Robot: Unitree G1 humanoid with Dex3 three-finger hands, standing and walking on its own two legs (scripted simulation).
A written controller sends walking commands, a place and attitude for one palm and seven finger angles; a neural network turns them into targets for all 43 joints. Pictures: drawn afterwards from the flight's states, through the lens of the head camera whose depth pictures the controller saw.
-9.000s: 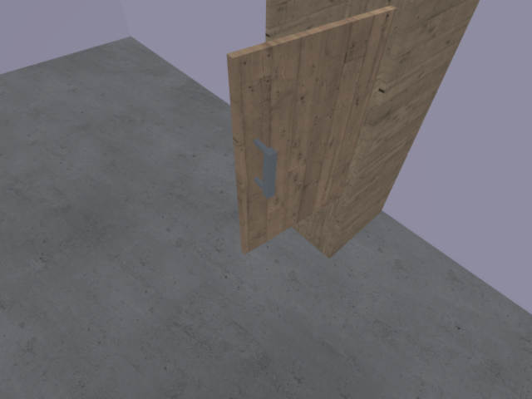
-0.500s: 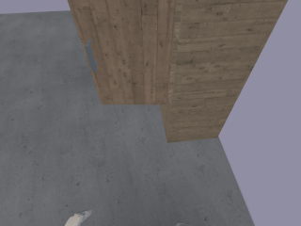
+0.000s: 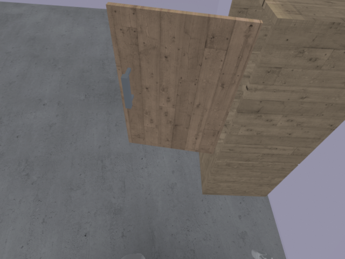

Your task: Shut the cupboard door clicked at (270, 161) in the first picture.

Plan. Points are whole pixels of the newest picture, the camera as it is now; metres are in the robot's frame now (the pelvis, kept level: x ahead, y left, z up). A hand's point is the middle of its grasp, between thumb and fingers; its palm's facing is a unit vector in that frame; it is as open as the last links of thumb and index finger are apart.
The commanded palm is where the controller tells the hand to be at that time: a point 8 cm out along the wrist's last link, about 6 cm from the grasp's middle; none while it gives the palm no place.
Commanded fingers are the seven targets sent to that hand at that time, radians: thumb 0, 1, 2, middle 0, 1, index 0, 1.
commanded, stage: take the last steps up to it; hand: left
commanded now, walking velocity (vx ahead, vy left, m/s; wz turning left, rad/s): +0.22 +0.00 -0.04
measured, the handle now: (128, 88) +0.60 +0.21 +0.02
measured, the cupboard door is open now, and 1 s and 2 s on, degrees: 83 83 83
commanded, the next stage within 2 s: come to a stop and stand still in 0.20 s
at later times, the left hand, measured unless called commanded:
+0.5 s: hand (117, 227) +0.22 +0.17 -0.16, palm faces +0.00 -0.98 -0.21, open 7.3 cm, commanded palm none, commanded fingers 0.00 0.90 0.90 -0.20 -0.30 -0.20 -0.30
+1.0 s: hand (119, 236) +0.19 +0.16 -0.16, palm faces +0.01 -0.97 -0.23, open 7.4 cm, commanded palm none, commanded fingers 0.00 0.90 0.90 -0.20 -0.30 -0.20 -0.30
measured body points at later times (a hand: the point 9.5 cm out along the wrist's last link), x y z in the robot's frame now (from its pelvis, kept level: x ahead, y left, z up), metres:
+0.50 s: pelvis +0.15 -0.01 +0.01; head +0.18 -0.01 +0.46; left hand +0.22 +0.22 -0.14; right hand +0.14 -0.24 -0.15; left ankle +0.15 +0.11 -0.72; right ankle +0.14 -0.11 -0.72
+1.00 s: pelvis +0.15 -0.03 +0.01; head +0.19 -0.03 +0.46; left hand +0.20 +0.21 -0.14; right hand +0.22 -0.28 -0.14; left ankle +0.12 +0.09 -0.70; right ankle +0.13 -0.12 -0.72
